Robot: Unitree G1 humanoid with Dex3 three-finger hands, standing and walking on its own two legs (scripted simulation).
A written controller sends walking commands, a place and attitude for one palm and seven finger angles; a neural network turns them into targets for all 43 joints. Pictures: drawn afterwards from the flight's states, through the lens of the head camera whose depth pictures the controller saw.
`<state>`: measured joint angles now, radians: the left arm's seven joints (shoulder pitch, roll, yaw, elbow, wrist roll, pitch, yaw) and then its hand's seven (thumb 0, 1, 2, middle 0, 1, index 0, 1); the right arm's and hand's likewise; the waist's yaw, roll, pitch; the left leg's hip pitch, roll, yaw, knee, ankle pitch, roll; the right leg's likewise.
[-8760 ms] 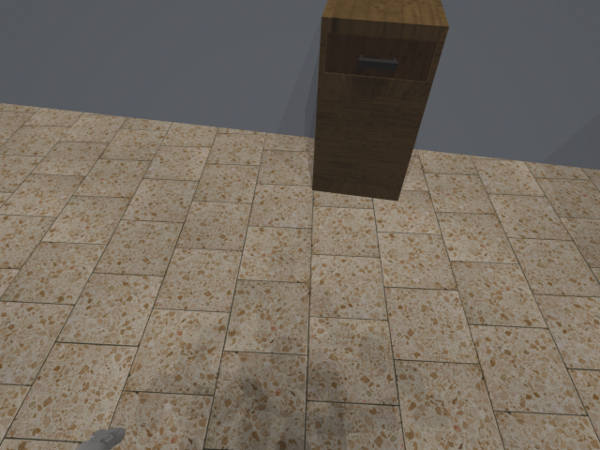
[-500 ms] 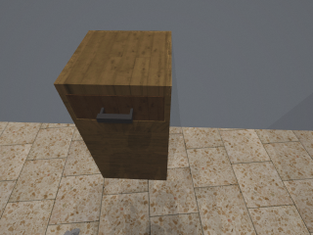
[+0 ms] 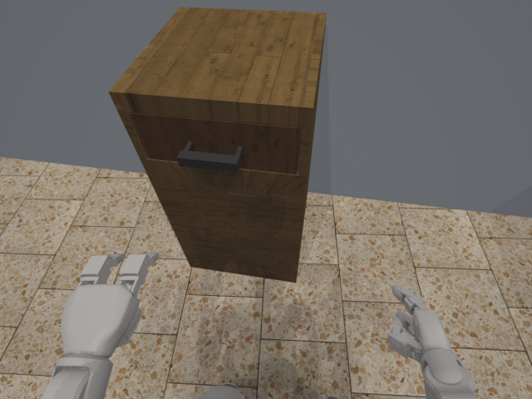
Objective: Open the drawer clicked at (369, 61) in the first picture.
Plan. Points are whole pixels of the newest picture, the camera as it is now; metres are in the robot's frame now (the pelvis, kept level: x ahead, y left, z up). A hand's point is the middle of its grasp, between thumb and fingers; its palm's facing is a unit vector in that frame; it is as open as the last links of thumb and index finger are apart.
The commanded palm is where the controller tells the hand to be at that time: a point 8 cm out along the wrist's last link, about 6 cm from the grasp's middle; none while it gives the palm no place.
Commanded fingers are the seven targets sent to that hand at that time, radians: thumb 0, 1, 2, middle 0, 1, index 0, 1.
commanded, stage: raise the hand with hooked fingers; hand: left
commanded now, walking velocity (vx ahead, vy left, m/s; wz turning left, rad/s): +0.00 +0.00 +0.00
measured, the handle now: (211, 154) +0.59 +0.23 -0.03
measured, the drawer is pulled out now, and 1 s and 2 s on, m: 0.00 0.00 0.00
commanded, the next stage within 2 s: move the hooked fingers above the handle in 1.28 s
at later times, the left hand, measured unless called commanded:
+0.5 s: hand (115, 239) +0.29 +0.28 +0.07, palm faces +0.13 -0.09 -0.99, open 12.7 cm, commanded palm +0.26 +0.27 +0.13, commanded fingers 0.00 -0.43 0.33 -0.29 -1.15 -0.29 -1.15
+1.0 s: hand (107, 188) +0.34 +0.29 +0.13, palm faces +0.03 -0.08 -1.00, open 13.9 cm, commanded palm +0.31 +0.29 +0.18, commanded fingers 0.00 -0.50 0.30 -0.30 -1.20 -0.30 -1.20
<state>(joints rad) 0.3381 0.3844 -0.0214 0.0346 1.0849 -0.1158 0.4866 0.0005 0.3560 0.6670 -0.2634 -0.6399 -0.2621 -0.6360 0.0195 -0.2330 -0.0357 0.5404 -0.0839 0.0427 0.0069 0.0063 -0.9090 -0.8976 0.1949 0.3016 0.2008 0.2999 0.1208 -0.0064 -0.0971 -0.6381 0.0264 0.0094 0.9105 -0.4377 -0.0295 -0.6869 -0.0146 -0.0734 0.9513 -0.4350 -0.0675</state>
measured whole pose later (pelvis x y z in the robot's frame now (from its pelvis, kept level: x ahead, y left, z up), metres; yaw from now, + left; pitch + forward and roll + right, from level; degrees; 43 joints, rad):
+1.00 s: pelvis +0.03 +0.05 +0.05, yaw -1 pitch +2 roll +0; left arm -0.12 0.47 -0.06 0.10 0.94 0.03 0.05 0.00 -0.49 0.30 -0.32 -1.20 -0.31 -1.19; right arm 0.14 -0.23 0.02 0.62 0.00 0.11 -0.02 0.01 -0.91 -0.90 0.20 0.30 0.20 0.30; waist 0.08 0.07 -0.01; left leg -0.25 -0.02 0.03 0.50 -0.29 0.02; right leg -0.28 -0.04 -0.05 0.51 -0.26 0.01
